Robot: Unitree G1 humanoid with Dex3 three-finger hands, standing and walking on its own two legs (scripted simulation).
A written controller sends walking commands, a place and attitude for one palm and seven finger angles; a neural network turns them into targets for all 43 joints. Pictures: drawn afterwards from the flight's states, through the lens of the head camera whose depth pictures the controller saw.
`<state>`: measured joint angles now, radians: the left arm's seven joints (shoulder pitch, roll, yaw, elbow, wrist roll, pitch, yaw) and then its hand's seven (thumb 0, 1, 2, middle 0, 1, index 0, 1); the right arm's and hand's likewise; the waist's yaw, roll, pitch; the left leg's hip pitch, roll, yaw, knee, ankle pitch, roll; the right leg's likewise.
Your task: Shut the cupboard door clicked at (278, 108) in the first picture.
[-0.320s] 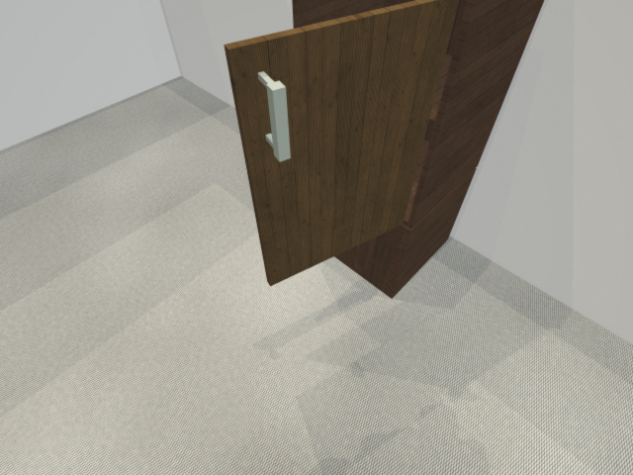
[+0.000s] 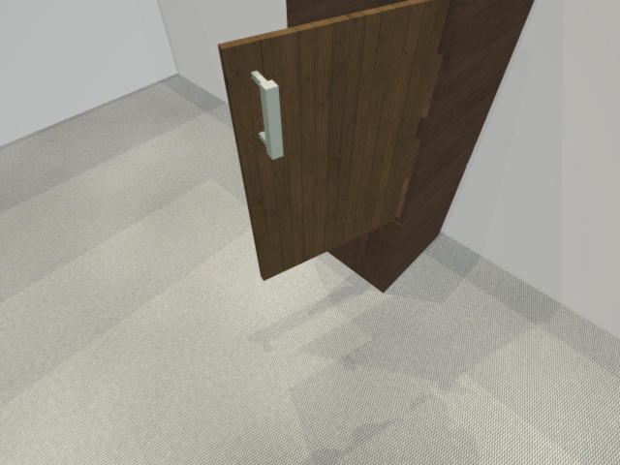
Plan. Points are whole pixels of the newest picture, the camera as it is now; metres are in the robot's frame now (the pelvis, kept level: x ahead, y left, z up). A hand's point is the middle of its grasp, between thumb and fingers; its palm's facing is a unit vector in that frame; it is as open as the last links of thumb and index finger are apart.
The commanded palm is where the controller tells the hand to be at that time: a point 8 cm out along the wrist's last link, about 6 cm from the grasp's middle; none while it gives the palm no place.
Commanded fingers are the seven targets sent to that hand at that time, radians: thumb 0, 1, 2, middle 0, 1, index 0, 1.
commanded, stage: look at it before walking up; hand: left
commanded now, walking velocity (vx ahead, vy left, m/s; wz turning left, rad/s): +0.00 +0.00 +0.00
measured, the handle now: (266, 115) +0.59 +0.10 +0.14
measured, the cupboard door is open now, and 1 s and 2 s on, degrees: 74 74 74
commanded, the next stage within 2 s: walk to a spot facing it in 0.52 s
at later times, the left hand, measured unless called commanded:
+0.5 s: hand out of the picture +0.02 +0.19 -0.17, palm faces +0.02 -0.97 -0.24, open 7.4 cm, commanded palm none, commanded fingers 0.00 0.90 0.90 -0.20 -0.30 -0.20 -0.30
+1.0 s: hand out of the picture +0.03 +0.19 -0.19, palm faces -0.08 -0.97 -0.22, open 7.4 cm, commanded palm none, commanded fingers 0.00 0.90 0.90 -0.20 -0.30 -0.20 -0.30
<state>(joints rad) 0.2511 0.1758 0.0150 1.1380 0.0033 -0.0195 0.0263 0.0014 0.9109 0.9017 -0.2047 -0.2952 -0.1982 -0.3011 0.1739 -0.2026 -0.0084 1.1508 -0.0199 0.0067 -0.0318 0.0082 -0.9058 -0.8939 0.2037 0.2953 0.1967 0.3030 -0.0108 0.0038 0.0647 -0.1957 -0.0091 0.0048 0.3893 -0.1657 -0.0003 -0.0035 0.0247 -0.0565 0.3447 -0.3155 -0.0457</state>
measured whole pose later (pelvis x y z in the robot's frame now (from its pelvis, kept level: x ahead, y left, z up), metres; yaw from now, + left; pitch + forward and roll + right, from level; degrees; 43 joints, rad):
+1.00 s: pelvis -0.01 +0.00 -0.01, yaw -9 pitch -1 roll +1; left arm 0.24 0.18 0.06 1.05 0.01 0.05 0.01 0.00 0.91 0.90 -0.21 -0.30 -0.20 -0.30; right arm 0.17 -0.19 -0.05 1.04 -0.03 0.04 -0.05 0.01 -0.90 -0.89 0.20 0.30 0.20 0.30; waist 0.01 -0.01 0.10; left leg -0.28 0.06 0.13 0.56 -0.27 0.00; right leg -0.17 0.07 0.07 0.59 -0.39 -0.05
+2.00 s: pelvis -0.01 -0.03 -0.02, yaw -44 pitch +1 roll +0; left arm 0.12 0.27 0.08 0.87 0.02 0.02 -0.02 0.00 0.91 0.90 -0.20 -0.29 -0.20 -0.30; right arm 0.20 -0.26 -0.06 0.90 -0.02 0.06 -0.02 0.01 -0.90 -0.89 0.21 0.30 0.20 0.30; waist -0.01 0.04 0.15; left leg -0.36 0.12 0.04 0.95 -0.54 -0.06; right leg -0.34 0.01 -0.01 0.65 -0.34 -0.01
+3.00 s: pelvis +0.06 -0.20 +0.00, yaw -81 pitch +2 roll +0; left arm 0.17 0.25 0.09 0.95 0.03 0.03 -0.07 0.01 0.91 0.90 -0.20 -0.29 -0.19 -0.30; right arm 0.27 -0.19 -0.03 0.90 -0.05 -0.05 -0.01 0.01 -0.90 -0.89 0.21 0.30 0.20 0.30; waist 0.01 -0.03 0.09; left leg -0.18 0.10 0.15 0.46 -0.30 -0.04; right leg -0.52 -0.05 -0.05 1.09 -0.36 0.01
